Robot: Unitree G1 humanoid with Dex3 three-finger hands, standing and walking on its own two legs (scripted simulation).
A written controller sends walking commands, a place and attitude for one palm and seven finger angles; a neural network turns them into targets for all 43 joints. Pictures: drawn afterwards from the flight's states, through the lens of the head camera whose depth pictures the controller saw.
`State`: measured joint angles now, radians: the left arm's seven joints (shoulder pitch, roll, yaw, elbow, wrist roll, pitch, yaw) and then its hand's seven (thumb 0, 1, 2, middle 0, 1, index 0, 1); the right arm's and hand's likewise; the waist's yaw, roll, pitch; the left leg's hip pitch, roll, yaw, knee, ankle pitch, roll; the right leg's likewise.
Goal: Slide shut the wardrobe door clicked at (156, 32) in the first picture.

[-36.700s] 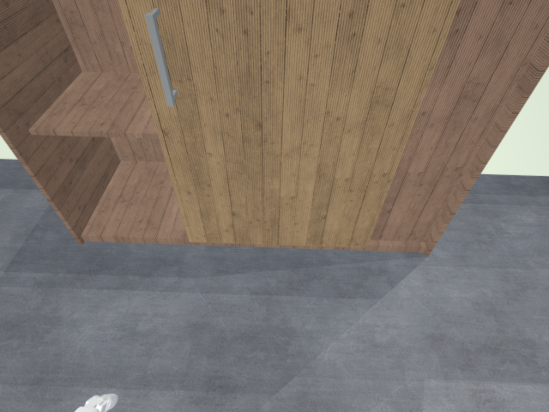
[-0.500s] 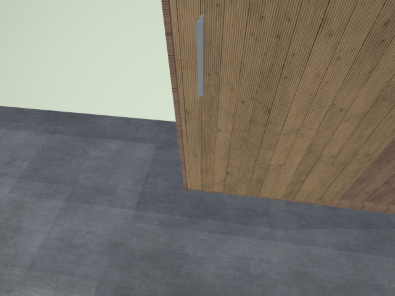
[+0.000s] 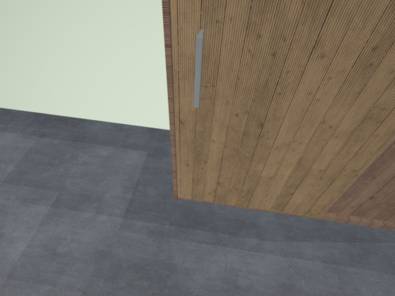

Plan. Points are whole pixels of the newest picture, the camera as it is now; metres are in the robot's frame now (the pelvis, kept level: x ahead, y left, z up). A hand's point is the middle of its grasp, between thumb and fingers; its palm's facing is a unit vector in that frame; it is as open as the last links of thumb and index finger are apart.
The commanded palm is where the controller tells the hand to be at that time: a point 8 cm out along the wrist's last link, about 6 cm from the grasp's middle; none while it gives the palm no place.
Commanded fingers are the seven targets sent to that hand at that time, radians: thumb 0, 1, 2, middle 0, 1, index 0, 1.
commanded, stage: let the arm hang, fingers relaxed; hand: right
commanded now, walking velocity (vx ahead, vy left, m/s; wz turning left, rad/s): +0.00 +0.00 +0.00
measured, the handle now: (198, 71) +0.70 +0.05 +0.09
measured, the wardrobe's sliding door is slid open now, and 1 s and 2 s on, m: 0.00 0.00 0.00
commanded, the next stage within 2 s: look to check the result in 0.26 s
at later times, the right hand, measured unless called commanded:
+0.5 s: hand out of the picture +0.10 -0.23 -0.15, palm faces -0.01 +0.95 -0.32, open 7.4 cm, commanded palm none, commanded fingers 0.00 -0.90 -0.90 0.20 0.30 0.20 0.30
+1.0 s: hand out of the picture +0.13 -0.22 -0.15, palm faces -0.02 +0.94 -0.33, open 7.4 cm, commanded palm none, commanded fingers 0.00 -0.90 -0.90 0.20 0.30 0.20 0.30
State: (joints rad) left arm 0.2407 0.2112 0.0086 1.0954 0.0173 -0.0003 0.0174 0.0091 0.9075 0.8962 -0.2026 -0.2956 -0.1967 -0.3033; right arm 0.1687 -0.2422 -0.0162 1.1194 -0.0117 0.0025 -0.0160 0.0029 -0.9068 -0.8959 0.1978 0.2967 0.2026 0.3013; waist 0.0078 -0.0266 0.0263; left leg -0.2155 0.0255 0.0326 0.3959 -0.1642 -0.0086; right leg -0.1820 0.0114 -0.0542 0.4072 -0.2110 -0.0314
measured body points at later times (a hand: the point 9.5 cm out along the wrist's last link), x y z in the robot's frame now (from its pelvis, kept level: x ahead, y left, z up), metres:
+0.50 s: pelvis +0.02 +0.01 +0.00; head +0.04 +0.02 +0.45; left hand +0.09 +0.30 -0.14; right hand +0.10 -0.27 -0.13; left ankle +0.03 +0.13 -0.74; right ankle +0.01 -0.10 -0.74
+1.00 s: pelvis +0.04 +0.02 +0.01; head +0.05 +0.03 +0.46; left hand +0.11 +0.32 -0.14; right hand +0.13 -0.26 -0.12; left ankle +0.03 +0.13 -0.74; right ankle +0.01 -0.10 -0.74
